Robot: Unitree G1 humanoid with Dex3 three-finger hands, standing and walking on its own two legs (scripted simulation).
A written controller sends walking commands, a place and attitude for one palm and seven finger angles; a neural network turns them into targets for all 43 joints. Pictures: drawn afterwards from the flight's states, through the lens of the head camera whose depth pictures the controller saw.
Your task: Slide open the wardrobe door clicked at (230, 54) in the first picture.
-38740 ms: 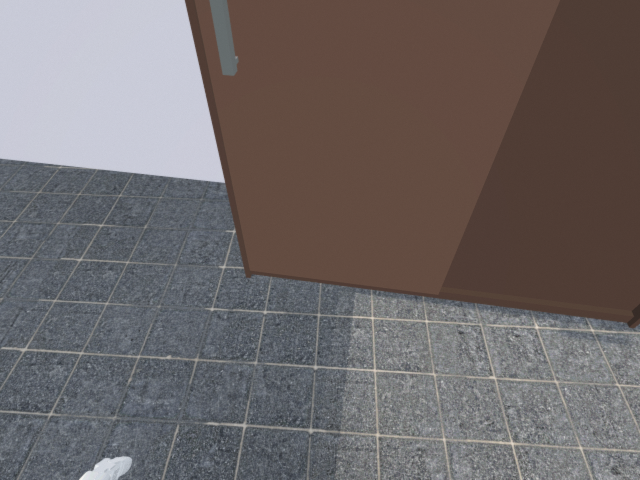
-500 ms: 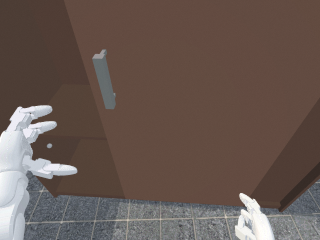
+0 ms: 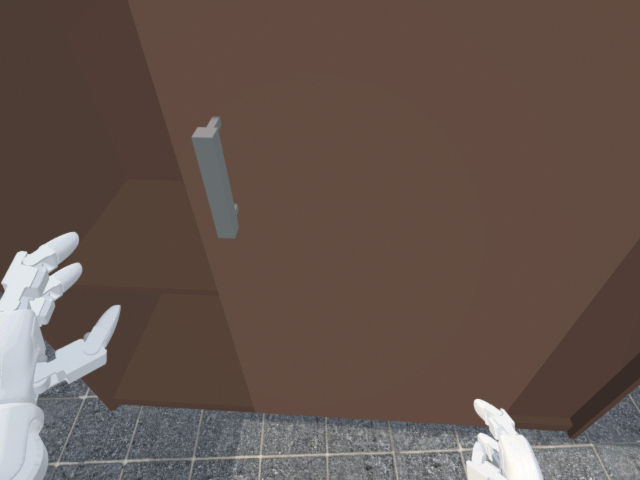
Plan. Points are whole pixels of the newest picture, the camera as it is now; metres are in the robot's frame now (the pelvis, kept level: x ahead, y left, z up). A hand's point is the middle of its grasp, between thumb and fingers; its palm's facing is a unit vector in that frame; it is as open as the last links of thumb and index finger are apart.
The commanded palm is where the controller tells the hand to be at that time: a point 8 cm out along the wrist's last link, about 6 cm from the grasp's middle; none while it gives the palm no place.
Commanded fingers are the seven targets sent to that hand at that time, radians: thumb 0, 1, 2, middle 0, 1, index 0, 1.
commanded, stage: draw the hand back to the body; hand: left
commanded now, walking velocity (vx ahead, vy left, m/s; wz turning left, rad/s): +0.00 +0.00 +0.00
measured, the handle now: (221, 178) +0.45 +0.21 +0.16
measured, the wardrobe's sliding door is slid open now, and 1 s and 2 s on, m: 0.46 0.46 0.46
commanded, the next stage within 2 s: step back with the hand held close in 0.44 s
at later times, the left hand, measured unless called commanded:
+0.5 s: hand (87, 349) +0.18 +0.25 +0.15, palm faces +0.46 -0.81 -0.35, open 7.4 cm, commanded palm +0.13 +0.28 +0.17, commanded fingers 0.00 0.90 0.90 -0.20 -0.30 -0.20 -0.30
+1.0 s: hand (51, 365) +0.16 +0.28 +0.15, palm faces +0.37 -0.80 -0.48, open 7.4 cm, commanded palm +0.10 +0.31 +0.17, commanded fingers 0.00 0.90 0.90 -0.20 -0.30 -0.20 -0.30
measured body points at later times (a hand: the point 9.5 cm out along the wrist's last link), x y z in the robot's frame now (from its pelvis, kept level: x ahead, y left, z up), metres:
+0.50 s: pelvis +0.00 -0.01 +0.00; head -0.03 -0.03 +0.45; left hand +0.15 +0.29 +0.17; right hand +0.19 -0.23 -0.08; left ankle +0.00 +0.09 -0.74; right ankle -0.02 -0.12 -0.74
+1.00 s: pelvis -0.04 +0.01 -0.01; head -0.03 +0.03 +0.44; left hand +0.14 +0.32 +0.18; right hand +0.13 -0.23 -0.07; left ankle +0.00 +0.09 -0.74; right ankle -0.02 -0.12 -0.74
